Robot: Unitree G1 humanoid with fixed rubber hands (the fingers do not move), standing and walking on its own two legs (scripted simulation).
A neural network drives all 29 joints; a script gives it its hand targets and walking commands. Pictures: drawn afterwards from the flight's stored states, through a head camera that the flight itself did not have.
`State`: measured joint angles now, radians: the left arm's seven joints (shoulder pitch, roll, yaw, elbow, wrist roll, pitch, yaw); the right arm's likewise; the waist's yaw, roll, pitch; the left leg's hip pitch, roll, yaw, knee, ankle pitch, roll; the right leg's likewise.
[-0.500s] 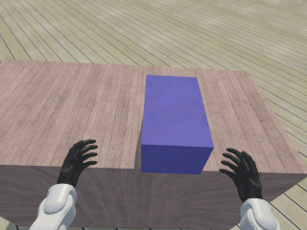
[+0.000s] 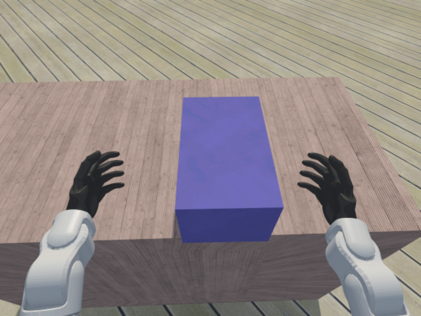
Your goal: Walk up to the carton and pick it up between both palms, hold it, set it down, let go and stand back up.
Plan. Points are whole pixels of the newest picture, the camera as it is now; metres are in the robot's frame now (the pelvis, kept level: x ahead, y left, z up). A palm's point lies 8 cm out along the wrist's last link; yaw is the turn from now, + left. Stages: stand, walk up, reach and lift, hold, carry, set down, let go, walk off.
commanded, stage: reach and lift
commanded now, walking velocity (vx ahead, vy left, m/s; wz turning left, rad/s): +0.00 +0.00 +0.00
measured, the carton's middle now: (223, 165) +0.41 +0.03 +0.03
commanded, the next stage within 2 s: none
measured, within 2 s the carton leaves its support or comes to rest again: neither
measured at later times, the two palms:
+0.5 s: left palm (87, 142) +0.33 +0.26 +0.16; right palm (322, 148) +0.36 -0.13 +0.15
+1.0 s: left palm (100, 139) +0.36 +0.25 +0.14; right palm (306, 143) +0.39 -0.12 +0.13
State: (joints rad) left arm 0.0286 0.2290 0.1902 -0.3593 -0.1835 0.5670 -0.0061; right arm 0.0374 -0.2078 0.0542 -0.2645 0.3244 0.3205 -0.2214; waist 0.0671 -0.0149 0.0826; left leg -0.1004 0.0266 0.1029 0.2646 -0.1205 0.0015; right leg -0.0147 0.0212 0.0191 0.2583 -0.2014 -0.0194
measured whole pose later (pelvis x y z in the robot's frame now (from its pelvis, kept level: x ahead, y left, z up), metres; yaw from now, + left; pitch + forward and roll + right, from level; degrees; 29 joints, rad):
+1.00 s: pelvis -0.01 +0.01 +0.00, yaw +2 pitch -1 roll -1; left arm -0.61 0.28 0.21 0.33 -0.09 0.57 -0.01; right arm -0.64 -0.19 0.08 0.49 0.38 0.31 -0.26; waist 0.02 -0.03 0.03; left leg -0.20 0.03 0.06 0.35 -0.14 0.01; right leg -0.08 0.02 -0.01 0.30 -0.21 -0.01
